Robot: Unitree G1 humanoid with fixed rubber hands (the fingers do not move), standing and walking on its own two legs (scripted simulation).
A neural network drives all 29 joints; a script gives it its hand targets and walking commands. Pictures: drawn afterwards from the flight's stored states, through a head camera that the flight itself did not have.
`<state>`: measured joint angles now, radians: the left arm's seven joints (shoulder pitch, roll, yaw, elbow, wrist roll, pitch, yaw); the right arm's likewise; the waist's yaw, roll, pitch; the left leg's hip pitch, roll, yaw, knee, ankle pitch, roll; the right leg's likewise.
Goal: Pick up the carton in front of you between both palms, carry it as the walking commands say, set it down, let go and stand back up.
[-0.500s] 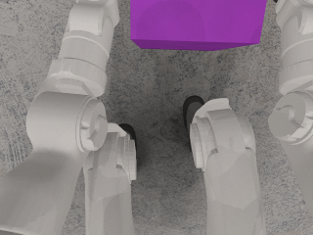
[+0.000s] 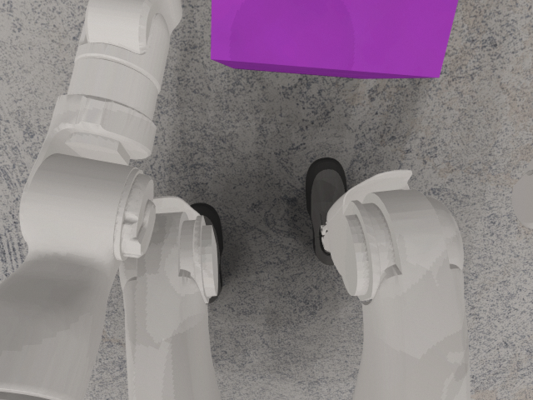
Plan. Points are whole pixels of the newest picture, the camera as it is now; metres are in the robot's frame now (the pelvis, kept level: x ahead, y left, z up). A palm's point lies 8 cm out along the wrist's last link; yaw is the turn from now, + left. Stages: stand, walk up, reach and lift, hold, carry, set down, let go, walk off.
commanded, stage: set down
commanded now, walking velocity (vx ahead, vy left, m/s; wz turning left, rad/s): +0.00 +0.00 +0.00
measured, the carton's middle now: out of the picture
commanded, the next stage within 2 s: let go in 0.98 s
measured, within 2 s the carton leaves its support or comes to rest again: neither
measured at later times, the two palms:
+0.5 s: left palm out of the picture +0.59 +0.02 +0.00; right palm out of the picture +0.50 -0.36 +0.00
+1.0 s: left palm out of the picture +0.59 +0.02 +0.14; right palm out of the picture +0.50 -0.36 +0.15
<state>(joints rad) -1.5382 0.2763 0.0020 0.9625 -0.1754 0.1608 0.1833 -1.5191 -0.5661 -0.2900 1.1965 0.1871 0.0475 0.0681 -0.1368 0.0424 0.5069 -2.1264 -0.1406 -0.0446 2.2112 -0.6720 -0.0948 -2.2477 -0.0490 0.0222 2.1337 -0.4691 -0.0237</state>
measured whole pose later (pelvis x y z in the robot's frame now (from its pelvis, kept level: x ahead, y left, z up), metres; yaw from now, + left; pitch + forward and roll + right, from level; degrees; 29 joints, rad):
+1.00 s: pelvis +0.04 -0.01 +0.24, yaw -3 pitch +44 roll +5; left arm -1.19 0.14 0.25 0.78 0.04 0.26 0.15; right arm -1.18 -0.41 -0.40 0.90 -0.02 0.19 0.12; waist -0.10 0.05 0.01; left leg -1.58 -0.08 -0.04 1.28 -0.46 -0.05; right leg -1.70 0.03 0.08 1.24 -0.30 0.00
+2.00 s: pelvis +0.14 +0.02 +0.40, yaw -6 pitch +1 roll -1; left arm 0.21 0.21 0.05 0.46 0.01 0.04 -0.04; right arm 0.24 -0.21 -0.04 0.43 0.00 0.05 0.07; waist -0.01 0.02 0.07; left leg -0.14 -0.03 -0.08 0.45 -0.32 0.02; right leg -0.23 0.02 0.06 0.40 -0.18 0.02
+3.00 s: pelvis +0.15 -0.01 +0.39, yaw -4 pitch +0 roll +0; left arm 0.14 0.32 0.03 0.85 0.04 0.00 0.02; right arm 0.22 -0.36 -0.03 0.73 -0.03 0.01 -0.03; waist 0.01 0.04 0.01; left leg -0.12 -0.01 -0.10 0.48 -0.36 -0.02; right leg -0.23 0.03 0.01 0.50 -0.27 -0.01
